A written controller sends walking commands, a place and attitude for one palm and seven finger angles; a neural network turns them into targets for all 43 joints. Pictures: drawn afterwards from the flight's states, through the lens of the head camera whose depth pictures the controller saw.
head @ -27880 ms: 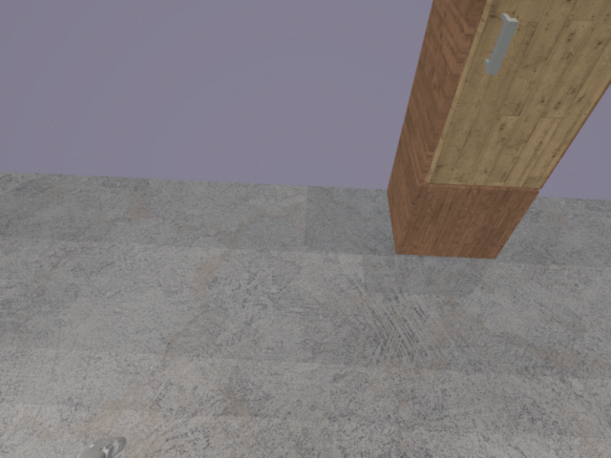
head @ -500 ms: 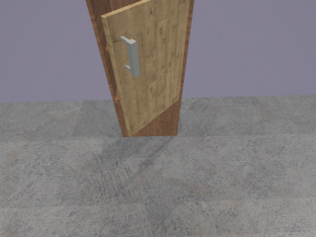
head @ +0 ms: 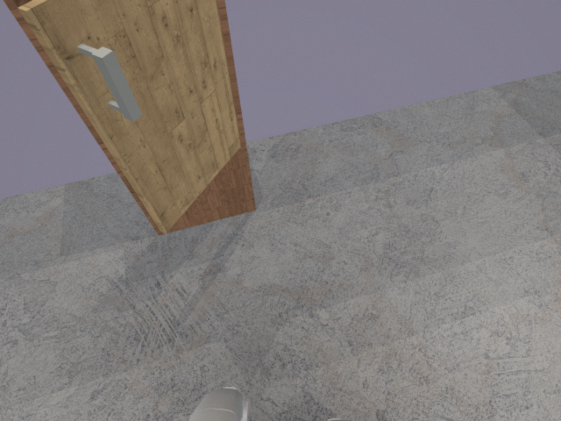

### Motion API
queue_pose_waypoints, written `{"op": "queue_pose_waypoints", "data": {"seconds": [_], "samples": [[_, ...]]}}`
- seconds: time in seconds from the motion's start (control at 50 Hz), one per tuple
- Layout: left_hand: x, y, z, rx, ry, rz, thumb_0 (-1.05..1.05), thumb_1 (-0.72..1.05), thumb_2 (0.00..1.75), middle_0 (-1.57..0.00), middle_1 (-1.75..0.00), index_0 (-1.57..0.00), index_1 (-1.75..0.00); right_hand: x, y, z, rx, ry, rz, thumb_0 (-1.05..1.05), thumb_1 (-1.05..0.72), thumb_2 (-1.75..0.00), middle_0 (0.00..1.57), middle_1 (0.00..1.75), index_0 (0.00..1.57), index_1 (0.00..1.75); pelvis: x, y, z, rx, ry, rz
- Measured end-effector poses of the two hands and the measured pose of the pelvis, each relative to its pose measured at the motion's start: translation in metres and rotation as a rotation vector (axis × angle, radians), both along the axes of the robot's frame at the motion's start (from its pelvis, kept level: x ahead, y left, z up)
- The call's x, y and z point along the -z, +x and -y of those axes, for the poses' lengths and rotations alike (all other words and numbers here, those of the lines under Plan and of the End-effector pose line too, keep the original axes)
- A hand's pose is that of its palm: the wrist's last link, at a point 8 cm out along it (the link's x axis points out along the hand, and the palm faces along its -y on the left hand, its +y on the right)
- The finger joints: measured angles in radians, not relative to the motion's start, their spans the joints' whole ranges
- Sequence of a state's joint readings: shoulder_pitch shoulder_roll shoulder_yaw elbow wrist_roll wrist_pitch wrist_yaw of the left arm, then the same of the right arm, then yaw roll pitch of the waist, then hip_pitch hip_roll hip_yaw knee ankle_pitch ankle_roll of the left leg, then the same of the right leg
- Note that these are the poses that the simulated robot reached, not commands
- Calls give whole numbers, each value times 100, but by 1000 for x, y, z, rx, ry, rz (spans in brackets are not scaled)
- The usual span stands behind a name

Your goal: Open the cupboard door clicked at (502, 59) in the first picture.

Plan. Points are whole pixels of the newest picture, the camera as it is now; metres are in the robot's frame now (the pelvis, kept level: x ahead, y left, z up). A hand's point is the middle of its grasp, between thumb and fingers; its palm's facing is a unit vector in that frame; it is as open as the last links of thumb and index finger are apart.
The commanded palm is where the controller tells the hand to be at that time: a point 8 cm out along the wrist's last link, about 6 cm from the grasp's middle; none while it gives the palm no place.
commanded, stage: walk to a spot facing it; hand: left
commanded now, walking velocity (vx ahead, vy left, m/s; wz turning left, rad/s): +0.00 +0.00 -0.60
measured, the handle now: (110, 83) +0.58 +0.33 +0.12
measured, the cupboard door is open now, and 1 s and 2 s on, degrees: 43 43 43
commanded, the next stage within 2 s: none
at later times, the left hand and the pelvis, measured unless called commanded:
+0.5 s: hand (179, 392) +0.16 +0.19 -0.17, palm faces -0.25 -0.92 -0.29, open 7.4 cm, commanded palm none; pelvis +0.00 +0.00 -0.02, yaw -17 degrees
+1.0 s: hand (258, 330) +0.27 +0.07 -0.16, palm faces -0.58 -0.78 -0.22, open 7.4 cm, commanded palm none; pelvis +0.04 -0.03 -0.01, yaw -35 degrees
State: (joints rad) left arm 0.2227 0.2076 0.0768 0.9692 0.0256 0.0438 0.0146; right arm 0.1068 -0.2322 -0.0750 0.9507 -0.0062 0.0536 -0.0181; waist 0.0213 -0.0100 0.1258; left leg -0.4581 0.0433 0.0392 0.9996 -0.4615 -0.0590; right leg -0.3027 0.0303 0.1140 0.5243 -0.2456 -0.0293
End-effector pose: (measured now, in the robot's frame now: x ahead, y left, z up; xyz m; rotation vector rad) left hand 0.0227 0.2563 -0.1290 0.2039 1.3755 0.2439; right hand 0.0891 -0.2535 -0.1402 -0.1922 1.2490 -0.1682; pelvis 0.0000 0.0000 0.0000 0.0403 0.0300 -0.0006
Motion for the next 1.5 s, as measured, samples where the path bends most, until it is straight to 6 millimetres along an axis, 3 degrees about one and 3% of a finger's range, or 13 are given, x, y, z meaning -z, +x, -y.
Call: {"op": "queue_pose_waypoints", "data": {"seconds": [0.16,0.28,0.44,0.5,0.58,0.74,0.9,1.04,1.12,1.22,1.34,1.42,1.5], "samples": [[19,31,-20,79,-39,18,0,90,90,-20,-30,-21,-30,-14,15,-13,55,-55,140,0,-91,-90,20,30,20,30,9,2,-23,97,-44,-24],[16,79,-24,151,-56,98,0,90,90,-20,-30,-20,-30,-19,-24,-21,75,-69,68,0,-90,-90,20,30,21,30,4,0,-23,146,-57,2],[8,138,9,328,-31,200,0,90,90,-20,-29,-20,-30,8,-87,4,235,-28,-10,0,-90,-90,20,30,21,30,18,5,-2,253,-46,4],[8,143,20,371,-15,187,0,90,90,-20,-29,-20,-30,13,-102,16,301,-35,-33,1,-90,-90,20,30,21,30,19,2,-2,292,-57,14],[7,144,29,428,-22,127,0,90,90,-20,-30,-20,-30,-2,-110,20,360,-52,-20,1,-91,-90,20,30,20,30,9,3,-4,350,-37,7],[27,173,40,521,-94,86,0,90,90,-20,-30,-21,-30,-12,-128,-1,444,-107,19,0,-91,-90,20,30,20,30,15,17,-21,450,-53,-12],[1,229,89,637,-147,162,1,90,90,-20,-29,-20,-30,-21,-177,-30,541,-32,-92,0,-90,-90,20,30,21,30,-3,32,0,544,-76,-21],[2,275,160,779,-125,255,0,90,90,-20,-29,-20,-30,10,-214,-17,696,38,-155,0,-90,-90,20,30,21,30,17,46,42,646,-46,-13],[0,273,173,790,-107,206,0,90,90,-20,-29,-20,-30,5,-191,11,729,30,-124,1,-90,-90,20,30,21,30,10,60,54,684,-52,-13],[7,270,179,816,-105,67,0,90,90,-20,-30,-21,-30,-15,-129,51,747,-25,24,1,-91,-90,19,30,20,30,0,89,70,755,-35,-22],[31,301,189,836,-119,-46,0,90,90,-20,-30,-21,-30,-16,-64,82,758,-115,157,0,-90,-90,20,30,20,30,14,142,88,836,-61,-29],[26,347,228,890,-127,-22,1,90,90,-20,-30,-20,-30,-21,-60,72,812,-86,110,0,-90,-90,20,30,21,30,6,164,111,874,-56,-25],[10,397,292,953,-174,71,1,91,90,-20,-29,-20,-30,-21,-75,52,875,0,-27,0,-90,-90,20,30,21,30,-5,182,138,896,-60,-44]]}}
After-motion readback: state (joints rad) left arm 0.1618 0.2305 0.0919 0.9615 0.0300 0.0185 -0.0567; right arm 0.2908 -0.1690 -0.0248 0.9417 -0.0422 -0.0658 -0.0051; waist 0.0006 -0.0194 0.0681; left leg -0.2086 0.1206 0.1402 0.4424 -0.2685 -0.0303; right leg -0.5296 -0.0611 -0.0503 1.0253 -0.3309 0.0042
